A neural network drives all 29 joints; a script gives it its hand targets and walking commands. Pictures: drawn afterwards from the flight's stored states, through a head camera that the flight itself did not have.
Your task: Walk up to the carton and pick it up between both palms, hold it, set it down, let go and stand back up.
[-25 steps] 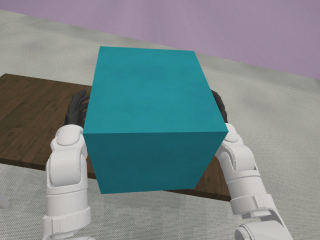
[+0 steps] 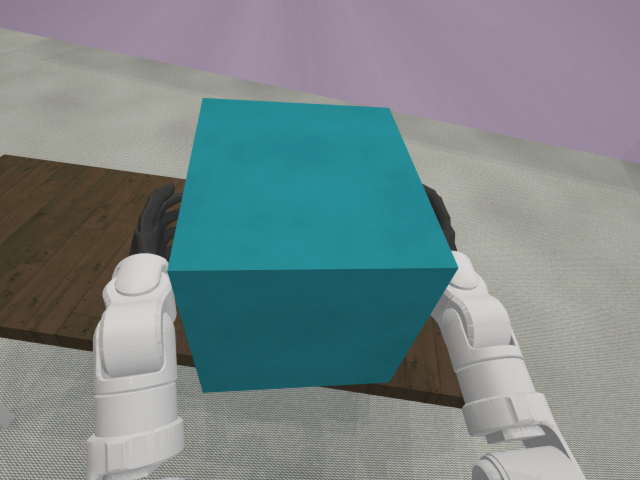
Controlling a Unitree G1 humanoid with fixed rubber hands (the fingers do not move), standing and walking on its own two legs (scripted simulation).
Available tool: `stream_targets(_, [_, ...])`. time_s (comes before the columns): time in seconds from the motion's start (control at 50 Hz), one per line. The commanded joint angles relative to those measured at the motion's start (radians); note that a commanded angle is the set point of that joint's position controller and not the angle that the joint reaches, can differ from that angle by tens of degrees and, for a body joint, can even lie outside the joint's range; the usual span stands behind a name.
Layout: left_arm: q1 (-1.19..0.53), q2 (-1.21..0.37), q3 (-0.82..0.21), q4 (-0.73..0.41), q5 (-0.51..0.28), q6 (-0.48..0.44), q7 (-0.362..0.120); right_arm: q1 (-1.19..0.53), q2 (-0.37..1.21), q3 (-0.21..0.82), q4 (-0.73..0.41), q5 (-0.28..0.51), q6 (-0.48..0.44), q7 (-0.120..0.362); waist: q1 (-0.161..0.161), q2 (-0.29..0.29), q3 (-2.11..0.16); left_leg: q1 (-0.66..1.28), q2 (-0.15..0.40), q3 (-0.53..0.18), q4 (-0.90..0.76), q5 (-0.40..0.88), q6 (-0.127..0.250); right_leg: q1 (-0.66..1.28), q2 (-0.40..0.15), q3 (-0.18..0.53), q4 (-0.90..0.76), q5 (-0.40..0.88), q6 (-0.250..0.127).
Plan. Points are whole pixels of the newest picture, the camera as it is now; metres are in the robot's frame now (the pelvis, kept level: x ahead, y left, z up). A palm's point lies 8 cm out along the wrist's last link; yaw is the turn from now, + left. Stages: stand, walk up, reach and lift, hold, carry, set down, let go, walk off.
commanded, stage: hold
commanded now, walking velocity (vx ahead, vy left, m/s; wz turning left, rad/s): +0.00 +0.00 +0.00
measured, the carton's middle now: (299, 245) +0.38 +0.01 +0.14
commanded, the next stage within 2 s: none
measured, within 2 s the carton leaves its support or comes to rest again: neither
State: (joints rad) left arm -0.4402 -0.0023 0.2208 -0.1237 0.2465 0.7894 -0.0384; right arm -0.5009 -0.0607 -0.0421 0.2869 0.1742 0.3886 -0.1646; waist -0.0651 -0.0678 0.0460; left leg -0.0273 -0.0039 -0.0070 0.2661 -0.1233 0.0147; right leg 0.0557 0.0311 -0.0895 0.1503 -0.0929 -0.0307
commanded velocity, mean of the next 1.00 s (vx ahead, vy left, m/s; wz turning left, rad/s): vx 0.00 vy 0.00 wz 0.00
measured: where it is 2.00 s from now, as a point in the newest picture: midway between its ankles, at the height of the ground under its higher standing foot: outside the picture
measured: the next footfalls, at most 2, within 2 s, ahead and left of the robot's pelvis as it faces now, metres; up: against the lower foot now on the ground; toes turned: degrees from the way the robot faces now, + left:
none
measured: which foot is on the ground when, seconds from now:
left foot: down 0.00-1.00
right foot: down 0.00-1.00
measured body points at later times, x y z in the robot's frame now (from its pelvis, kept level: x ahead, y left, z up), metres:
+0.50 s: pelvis -0.01 +0.00 +0.00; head -0.03 +0.04 +0.45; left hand +0.36 +0.18 +0.17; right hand +0.36 -0.16 +0.17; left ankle +0.02 +0.11 -0.75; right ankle +0.01 -0.10 -0.75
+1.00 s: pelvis -0.01 +0.00 +0.00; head -0.03 +0.03 +0.45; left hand +0.35 +0.18 +0.17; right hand +0.36 -0.15 +0.17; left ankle +0.02 +0.11 -0.75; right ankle +0.01 -0.10 -0.75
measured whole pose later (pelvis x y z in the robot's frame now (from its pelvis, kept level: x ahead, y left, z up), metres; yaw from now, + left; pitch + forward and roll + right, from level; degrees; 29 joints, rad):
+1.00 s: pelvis -0.01 +0.00 +0.00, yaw +0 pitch -7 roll -1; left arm -0.45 0.01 0.22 -0.12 0.23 0.79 -0.03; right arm -0.52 -0.06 -0.05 0.29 0.17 0.39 -0.17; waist -0.06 -0.07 0.06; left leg -0.03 -0.01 -0.01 0.26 -0.11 0.02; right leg 0.05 0.03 -0.09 0.16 -0.09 -0.03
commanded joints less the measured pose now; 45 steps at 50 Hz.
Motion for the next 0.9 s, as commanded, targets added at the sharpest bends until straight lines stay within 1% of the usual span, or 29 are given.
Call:
stream_targets(0.0, [-0.586, -0.348, -0.431, -0.182, -0.128, -0.079, -0.116, -0.677, 0.343, 0.337, -0.326, 0.061, -0.072, 0.060, 0.006, 0.090, -0.399, 0.090, -0.015, -0.002, 0.001, 0.264, -0.015, 0.107, -0.011, 0.020, 0.043, 0.295, 0.046])
stream_targets(0.02, [-0.565, -0.347, -0.449, -0.187, -0.128, -0.078, -0.115, -0.676, 0.334, 0.342, -0.354, 0.067, -0.078, 0.058, 0.002, 0.092, -0.427, 0.107, -0.015, -0.002, 0.006, 0.284, -0.016, 0.113, -0.008, 0.021, 0.043, 0.306, 0.047])
stream_targets(0.04, [-0.563, -0.344, -0.440, -0.166, -0.126, -0.079, -0.116, -0.680, 0.328, 0.349, -0.360, 0.066, -0.078, 0.057, 0.011, 0.073, -0.419, 0.101, -0.010, -0.003, -0.001, 0.259, -0.012, 0.122, -0.007, 0.020, 0.037, 0.288, 0.047])
stream_targets(0.08, [-0.568, -0.349, -0.456, -0.173, -0.142, -0.082, -0.114, -0.675, 0.335, 0.337, -0.341, 0.061, -0.076, 0.053, -0.007, 0.085, -0.405, 0.107, -0.009, -0.006, 0.002, 0.242, -0.014, 0.098, -0.009, 0.019, 0.033, 0.258, 0.047])
stream_targets(0.12, [-0.567, -0.350, -0.470, -0.171, -0.141, -0.077, -0.108, -0.677, 0.306, 0.313, -0.344, 0.052, -0.074, 0.059, -0.015, 0.118, -0.402, 0.135, -0.006, -0.006, -0.001, 0.223, -0.032, 0.075, -0.007, 0.011, 0.022, 0.197, 0.033])
stream_targets(0.22, [-0.596, -0.350, -0.456, -0.142, -0.142, -0.070, -0.101, -0.699, 0.302, 0.290, -0.293, 0.039, -0.067, 0.073, -0.015, 0.100, -0.374, 0.115, -0.001, -0.003, -0.013, 0.144, -0.031, 0.033, -0.003, -0.002, 0.007, 0.098, 0.036])
stream_targets(0.28, [-0.611, -0.348, -0.432, -0.108, -0.131, -0.076, -0.096, -0.720, 0.314, 0.277, -0.261, 0.030, -0.073, 0.083, -0.003, 0.091, -0.364, 0.091, 0.006, 0.005, -0.032, 0.092, -0.021, 0.019, -0.002, -0.003, 0.006, 0.051, 0.034])
stream_targets(0.3, [-0.626, -0.357, -0.441, -0.122, -0.141, -0.079, -0.095, -0.717, 0.317, 0.274, -0.258, 0.027, -0.076, 0.085, -0.010, 0.101, -0.385, 0.096, 0.006, 0.003, -0.026, 0.101, -0.024, 0.019, -0.001, -0.001, 0.010, 0.059, 0.032])
stream_targets(0.32, [-0.645, -0.362, -0.432, -0.114, -0.139, -0.082, -0.094, -0.742, 0.327, 0.284, -0.268, 0.027, -0.078, 0.086, 0.006, 0.089, -0.392, 0.077, 0.004, 0.005, -0.022, 0.109, -0.017, 0.031, -0.005, 0.001, 0.013, 0.072, 0.034])
stream_targets(0.34, [-0.634, -0.372, -0.446, -0.121, -0.145, -0.082, -0.092, -0.737, 0.330, 0.290, -0.271, 0.026, -0.080, 0.084, -0.011, 0.087, -0.426, 0.097, 0.005, 0.006, -0.013, 0.128, -0.015, 0.041, 0.000, 0.004, 0.020, 0.100, 0.033])
stream_targets(0.38, [-0.646, -0.360, -0.439, -0.128, -0.137, -0.081, -0.094, -0.730, 0.325, 0.278, -0.254, 0.021, -0.078, 0.082, -0.009, 0.096, -0.429, 0.114, 0.002, 0.006, -0.007, 0.156, -0.020, 0.044, -0.003, 0.006, 0.019, 0.126, 0.035])
stream_targets(0.4, [-0.634, -0.363, -0.439, -0.118, -0.135, -0.078, -0.095, -0.722, 0.319, 0.275, -0.253, 0.026, -0.077, 0.082, -0.003, 0.108, -0.413, 0.104, -0.002, 0.007, -0.008, 0.157, -0.023, 0.034, -0.005, 0.004, 0.019, 0.128, 0.036])
stream_targets(0.44, [-0.631, -0.361, -0.418, -0.097, -0.130, -0.075, -0.099, -0.716, 0.318, 0.273, -0.236, 0.028, -0.073, 0.085, 0.003, 0.099, -0.391, 0.084, 0.002, 0.009, -0.018, 0.134, -0.023, 0.029, -0.002, 0.003, 0.021, 0.100, 0.031])
stream_targets(0.46, [-0.618, -0.363, -0.411, -0.069, -0.126, -0.070, -0.102, -0.721, 0.314, 0.268, -0.228, 0.018, -0.072, 0.087, -0.008, 0.098, -0.378, 0.083, 0.004, 0.004, -0.021, 0.112, -0.022, 0.030, -0.007, 0.005, 0.015, 0.085, 0.027])
stream_targets(0.48, [-0.604, -0.370, -0.424, -0.095, -0.125, -0.070, -0.102, -0.713, 0.308, 0.261, -0.255, 0.022, -0.075, 0.086, -0.018, 0.107, -0.406, 0.111, 0.000, 0.006, -0.011, 0.153, -0.022, 0.036, -0.004, 0.002, 0.019, 0.121, 0.033])
stream_targets(0.5, [-0.606, -0.365, -0.428, -0.114, -0.122, -0.070, -0.101, -0.714, 0.316, 0.275, -0.270, 0.028, -0.077, 0.085, -0.008, 0.095, -0.427, 0.099, -0.003, 0.003, -0.006, 0.175, -0.024, 0.063, 0.000, 0.005, 0.020, 0.137, 0.032])
stream_targets(0.52, [-0.616, -0.361, -0.429, -0.118, -0.127, -0.075, -0.102, -0.739, 0.321, 0.277, -0.299, 0.026, -0.082, 0.082, -0.013, 0.090, -0.442, 0.107, -0.006, 0.003, -0.005, 0.176, -0.025, 0.072, -0.004, 0.009, 0.021, 0.155, 0.040])
stream_targets(0.56, [-0.601, -0.369, -0.444, -0.161, -0.129, -0.082, -0.102, -0.707, 0.333, 0.294, -0.313, 0.038, -0.085, 0.076, -0.013, 0.106, -0.466, 0.123, -0.004, -0.003, 0.012, 0.261, -0.029, 0.089, -0.003, 0.017, 0.034, 0.245, 0.037])
stream_targets(0.58, [-0.588, -0.370, -0.439, -0.166, -0.123, -0.082, -0.105, -0.690, 0.337, 0.311, -0.316, 0.046, -0.080, 0.071, 0.003, 0.106, -0.458, 0.121, -0.010, -0.003, 0.015, 0.293, -0.023, 0.105, -0.005, 0.019, 0.034, 0.276, 0.045])
stream_targets(0.6, [-0.585, -0.368, -0.447, -0.183, -0.124, -0.083, -0.104, -0.675, 0.343, 0.328, -0.317, 0.059, -0.078, 0.070, 0.007, 0.103, -0.462, 0.119, -0.012, -0.002, 0.016, 0.323, -0.023, 0.109, -0.006, 0.025, 0.037, 0.315, 0.043])
stream_targets(0.64, [-0.544, -0.360, -0.425, -0.141, -0.120, -0.075, -0.109, -0.678, 0.324, 0.334, -0.331, 0.051, -0.071, 0.063, 0.007, 0.077, -0.435, 0.121, -0.006, -0.013, 0.010, 0.293, -0.024, 0.118, -0.004, 0.016, 0.038, 0.284, 0.043])
stream_targets(0.68, [-0.554, -0.360, -0.444, -0.178, -0.127, -0.073, -0.108, -0.657, 0.325, 0.333, -0.328, 0.055, -0.066, 0.060, -0.003, 0.097, -0.426, 0.128, -0.006, -0.012, 0.011, 0.290, -0.023, 0.099, -0.008, 0.012, 0.033, 0.269, 0.040])
stream_targets(0.7, [-0.556, -0.363, -0.448, -0.178, -0.136, -0.070, -0.110, -0.666, 0.332, 0.343, -0.344, 0.057, -0.066, 0.058, -0.004, 0.080, -0.415, 0.111, -0.008, -0.009, 0.007, 0.281, -0.023, 0.108, -0.004, 0.016, 0.030, 0.279, 0.042])
stream_targets(0.72, [-0.568, -0.352, -0.439, -0.166, -0.132, -0.068, -0.113, -0.674, 0.322, 0.339, -0.334, 0.061, -0.066, 0.060, 0.006, 0.086, -0.394, 0.102, -0.009, -0.007, -0.002, 0.252, -0.023, 0.102, -0.011, 0.016, 0.029, 0.254, 0.043])
stream_targets(0.74, [-0.569, -0.355, -0.441, -0.181, -0.131, -0.071, -0.113, -0.671, 0.341, 0.338, -0.346, 0.061, -0.068, 0.061, -0.001, 0.081, -0.403, 0.111, -0.008, -0.004, 0.000, 0.255, -0.019, 0.099, -0.008, 0.017, 0.031, 0.256, 0.045])
stream_targets(0.76, [-0.571, -0.367, -0.464, -0.209, -0.140, -0.075, -0.108, -0.678, 0.334, 0.339, -0.367, 0.068, -0.075, 0.061, -0.004, 0.098, -0.432, 0.126, -0.007, -0.002, 0.007, 0.279, -0.022, 0.095, -0.007, 0.019, 0.033, 0.267, 0.042])
stream_targets(0.8, [-0.580, -0.360, -0.461, -0.194, -0.139, -0.075, -0.103, -0.700, 0.329, 0.351, -0.377, 0.069, -0.075, 0.060, 0.003, 0.088, -0.418, 0.125, -0.006, -0.005, 0.005, 0.281, -0.022, 0.092, -0.005, 0.018, 0.029, 0.269, 0.043])
stream_targets(0.84, [-0.566, -0.356, -0.460, -0.177, -0.136, -0.071, -0.107, -0.666, 0.329, 0.337, -0.336, 0.058, -0.069, 0.055, -0.003, 0.090, -0.400, 0.107, -0.008, -0.003, 0.003, 0.272, -0.021, 0.093, -0.012, 0.022, 0.032, 0.281, 0.042])
stream_targets(0.88, [-0.562, -0.340, -0.437, -0.149, -0.139, -0.066, -0.114, -0.670, 0.326, 0.335, -0.321, 0.060, -0.064, 0.056, 0.007, 0.076, -0.395, 0.095, -0.005, -0.003, -0.009, 0.216, -0.014, 0.101, -0.014, 0.021, 0.033, 0.243, 0.048])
